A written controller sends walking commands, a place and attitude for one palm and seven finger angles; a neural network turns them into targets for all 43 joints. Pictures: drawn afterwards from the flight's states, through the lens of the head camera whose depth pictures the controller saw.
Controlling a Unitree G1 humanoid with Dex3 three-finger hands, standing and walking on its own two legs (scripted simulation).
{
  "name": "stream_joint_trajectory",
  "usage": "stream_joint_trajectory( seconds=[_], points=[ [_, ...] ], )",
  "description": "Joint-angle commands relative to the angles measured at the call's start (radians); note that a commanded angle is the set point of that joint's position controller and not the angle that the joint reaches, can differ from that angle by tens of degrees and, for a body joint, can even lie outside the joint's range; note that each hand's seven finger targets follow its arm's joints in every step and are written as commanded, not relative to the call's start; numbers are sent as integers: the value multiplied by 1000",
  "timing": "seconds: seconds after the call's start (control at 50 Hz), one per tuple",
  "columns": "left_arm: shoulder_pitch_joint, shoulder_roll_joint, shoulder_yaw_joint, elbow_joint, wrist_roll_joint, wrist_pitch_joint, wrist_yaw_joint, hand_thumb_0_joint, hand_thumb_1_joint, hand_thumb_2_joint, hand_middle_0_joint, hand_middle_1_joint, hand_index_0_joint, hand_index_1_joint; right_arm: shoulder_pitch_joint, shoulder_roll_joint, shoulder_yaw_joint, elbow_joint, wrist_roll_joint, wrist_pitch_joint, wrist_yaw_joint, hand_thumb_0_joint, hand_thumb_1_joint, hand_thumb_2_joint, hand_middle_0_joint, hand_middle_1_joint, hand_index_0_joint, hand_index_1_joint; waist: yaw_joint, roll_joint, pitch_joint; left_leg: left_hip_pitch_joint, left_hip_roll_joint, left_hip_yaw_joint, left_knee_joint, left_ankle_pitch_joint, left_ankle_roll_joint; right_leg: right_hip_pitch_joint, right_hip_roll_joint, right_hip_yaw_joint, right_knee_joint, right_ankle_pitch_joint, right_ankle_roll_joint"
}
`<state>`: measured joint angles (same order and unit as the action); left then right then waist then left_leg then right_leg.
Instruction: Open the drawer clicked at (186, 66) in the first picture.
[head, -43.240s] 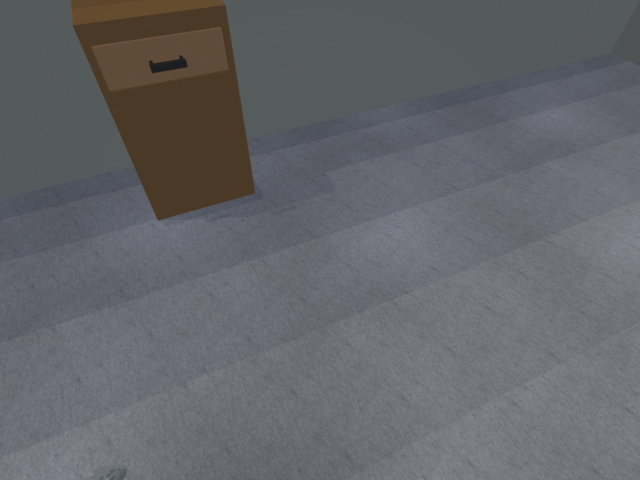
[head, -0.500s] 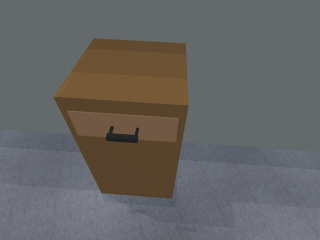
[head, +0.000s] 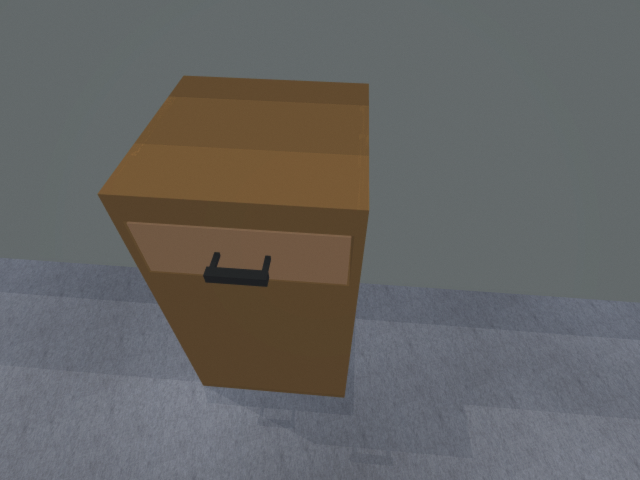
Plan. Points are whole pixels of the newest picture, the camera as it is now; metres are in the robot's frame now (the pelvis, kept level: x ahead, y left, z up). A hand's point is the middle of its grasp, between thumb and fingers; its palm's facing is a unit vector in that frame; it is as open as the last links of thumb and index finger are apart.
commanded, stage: raise the hand with hooked fingers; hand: left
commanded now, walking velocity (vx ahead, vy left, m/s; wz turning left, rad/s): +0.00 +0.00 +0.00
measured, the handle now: (239, 267) +0.48 +0.19 -0.09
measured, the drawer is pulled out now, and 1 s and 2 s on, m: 0.00 0.00 0.00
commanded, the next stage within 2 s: move the hooked fingers above the handle in 1.80 s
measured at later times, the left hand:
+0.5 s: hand (163, 443) +0.17 +0.21 -0.05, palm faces +0.05 -0.06 -1.00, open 9.6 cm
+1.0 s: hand (165, 347) +0.27 +0.23 +0.02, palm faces +0.05 -0.10 -0.99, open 12.6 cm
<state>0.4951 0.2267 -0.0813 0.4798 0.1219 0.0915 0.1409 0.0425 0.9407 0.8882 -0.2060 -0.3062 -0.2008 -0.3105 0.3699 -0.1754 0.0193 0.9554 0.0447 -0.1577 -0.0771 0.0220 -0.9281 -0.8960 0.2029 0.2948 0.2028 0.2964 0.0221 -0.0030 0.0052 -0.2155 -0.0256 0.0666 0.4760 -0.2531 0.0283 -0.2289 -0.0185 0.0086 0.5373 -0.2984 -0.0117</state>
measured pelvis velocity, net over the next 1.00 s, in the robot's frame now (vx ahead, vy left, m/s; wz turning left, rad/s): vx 0.02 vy -0.02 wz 0.00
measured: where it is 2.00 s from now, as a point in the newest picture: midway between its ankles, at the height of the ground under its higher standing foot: outside the picture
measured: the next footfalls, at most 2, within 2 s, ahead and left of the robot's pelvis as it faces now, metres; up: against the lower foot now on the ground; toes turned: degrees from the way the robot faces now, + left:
none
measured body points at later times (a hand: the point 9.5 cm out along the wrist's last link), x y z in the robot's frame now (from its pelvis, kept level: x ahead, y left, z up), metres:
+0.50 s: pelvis -0.01 -0.04 -0.06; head +0.03 -0.07 +0.39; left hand +0.16 +0.21 +0.01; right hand +0.27 -0.24 -0.12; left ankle +0.00 +0.10 -0.74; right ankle -0.01 -0.12 -0.74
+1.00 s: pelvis +0.02 -0.02 -0.02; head +0.05 -0.05 +0.43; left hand +0.26 +0.23 +0.07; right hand +0.19 -0.27 -0.13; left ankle +0.00 +0.10 -0.74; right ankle -0.01 -0.12 -0.74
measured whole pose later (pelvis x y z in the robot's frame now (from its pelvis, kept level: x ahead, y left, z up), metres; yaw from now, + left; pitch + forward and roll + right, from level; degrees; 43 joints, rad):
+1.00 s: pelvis +0.02 -0.02 -0.02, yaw +0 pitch +8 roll +1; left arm 0.23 0.41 -0.01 0.01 0.97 -0.04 0.31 0.00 -0.19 0.43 -0.30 -1.00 -0.29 -1.00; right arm 0.18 -0.28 -0.08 0.61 -0.04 0.11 0.00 0.02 -0.91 -0.90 0.20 0.29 0.20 0.30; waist 0.05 0.06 -0.09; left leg -0.45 0.00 0.04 0.69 -0.37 0.01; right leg -0.45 0.01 0.00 0.71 -0.40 -0.03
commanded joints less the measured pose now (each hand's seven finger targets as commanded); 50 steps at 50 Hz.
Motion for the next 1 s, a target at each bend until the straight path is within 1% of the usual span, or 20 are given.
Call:
stream_joint_trajectory(
  seconds=[0.0,0.02,0.04,0.06,0.1,0.16,0.2,0.24,0.28,0.34,0.38,0.44,0.5,0.58,0.64,0.68,0.74,0.78,0.84,0.98],
  points=[
    [-205,79,-77,-573,266,-70,139,0,760,840,-210,-390,-210,-390,-214,-208,-49,-307,-17,-169,-22,0,-900,-900,200,300,200,300,-74,-1,-1,-113,42,-128,-21,-108,5,-243,39,-39,11,-54,-28],
    [-173,60,-104,-523,376,-73,166,0,737,830,-212,-405,-212,-405,-215,-202,-49,-340,-42,-152,-11,0,-900,-900,200,300,200,300,-76,-80,-1,-160,35,-134,28,-111,6,-306,47,-50,41,-96,-32],
    [-158,68,-88,-461,488,-79,198,0,713,820,-213,-420,-213,-420,-229,-201,-66,-381,-56,-123,3,0,-900,-900,200,300,200,300,-60,-92,-26,-195,14,-122,77,-111,-4,-334,48,-28,52,-151,-37],
    [-53,94,-41,-409,607,-84,229,0,690,810,-215,-435,-215,-435,-240,-199,-86,-418,-82,-87,20,0,-900,-900,200,300,200,300,-7,-139,-89,-212,1,-95,114,-82,-13,-333,55,-14,53,-202,-45],
    [150,54,-47,-331,764,-103,263,0,643,790,-218,-465,-218,-465,-300,-191,-95,-483,-106,4,62,0,-900,-900,200,300,200,300,57,-211,-65,-293,-5,-69,158,-39,-19,-351,59,40,60,-177,-66],
    [234,128,45,-373,881,-164,280,0,573,760,-223,-510,-223,-510,-368,-167,-86,-546,-94,118,117,0,-900,-900,200,300,200,300,125,-233,-153,-376,-12,-39,199,52,-21,-242,38,93,134,101,-75],
    [212,199,111,-469,933,-204,312,0,527,740,-227,-540,-227,-540,-396,-152,-80,-578,-97,149,132,0,-900,-900,200,300,200,300,143,-147,-219,-385,-16,-27,231,94,-19,-218,31,121,185,222,-76],
    [115,270,178,-565,980,-229,363,0,480,720,-230,-570,-230,-570,-395,-148,-80,-589,-104,176,137,0,-900,-900,200,300,200,300,140,-42,-270,-372,-22,-34,273,107,-19,-259,35,142,227,232,-79],
    [-56,286,178,-680,1021,-231,417,0,433,700,-233,-600,-233,-600,-385,-146,-90,-611,-124,196,141,0,-900,-900,200,300,200,300,94,29,-330,-286,-23,-47,338,105,-11,-385,36,183,234,143,-81],
    [-323,333,189,-796,1018,-253,453,0,363,670,-238,-645,-238,-645,-383,-140,-91,-604,-140,211,121,0,-900,-900,200,300,200,300,20,30,-354,-248,-24,-73,426,36,5,-494,20,225,206,18,-70],
    [-329,315,168,-757,972,-257,438,0,317,650,-242,-675,-242,-675,-381,-141,-90,-602,-130,201,105,0,-900,-900,200,300,200,300,-7,31,-328,-251,-24,-74,439,-14,12,-496,17,212,178,-28,-59],
    [-330,302,137,-712,922,-221,386,0,247,620,-247,-720,-247,-720,-388,-146,-78,-590,-121,200,93,0,-900,-900,200,300,200,300,-19,13,-326,-268,-21,-69,413,-7,19,-425,20,175,165,33,-44],
    [-294,291,101,-641,897,-152,300,0,177,590,-252,-765,-252,-765,-386,-140,-66,-579,-105,213,81,0,-900,-900,200,300,200,300,-1,-45,-302,-301,-16,-48,338,16,20,-280,16,137,130,139,-25],
    [-174,338,150,-598,855,-123,189,0,83,550,-258,-825,-258,-825,-381,-138,-42,-575,-87,209,68,0,-900,-900,200,300,200,300,48,-123,-294,-316,-20,-42,252,74,9,-80,-1,162,105,362,-4],
    [-172,387,214,-632,863,-168,172,0,13,520,-263,-870,-263,-870,-379,-139,-42,-560,-97,200,69,0,-900,-900,200,300,200,300,69,-60,-295,-277,-16,-41,217,118,8,-48,1,146,106,420,-13],
    [-182,375,224,-669,862,-202,187,0,-33,500,-267,-900,-267,-900,-361,-135,-53,-553,-102,197,74,0,-900,-900,200,300,200,300,65,-25,-302,-253,-14,-42,206,146,8,-45,-1,128,105,437,-16],
    [-221,395,269,-682,859,-229,229,0,-103,470,-272,-945,-272,-945,-347,-143,-72,-545,-105,197,77,0,-900,-900,200,300,200,300,56,-43,-316,-244,-18,-44,202,155,10,-51,3,112,104,430,-19],
    [-263,374,250,-689,862,-228,256,0,-150,450,-275,-975,-275,-975,-330,-147,-86,-538,-101,196,81,0,-900,-900,200,300,200,300,43,15,-330,-207,-16,-38,202,165,9,-87,9,89,101,385,-24],
    [-322,359,223,-666,855,-195,266,0,-220,420,-280,-1020,-280,-1020,-325,-158,-98,-531,-92,201,85,0,-900,-900,200,300,200,300,25,-21,-333,-176,-11,-37,197,185,13,-104,15,59,98,372,-21],
    [-437,375,163,-695,847,-121,175,0,-383,350,-292,-1125,-292,-1125,-341,-172,-98,-533,-71,216,78,0,-900,-900,200,300,200,300,36,34,-318,-56,10,-42,133,288,14,-88,24,7,64,340,-27]
  ],
)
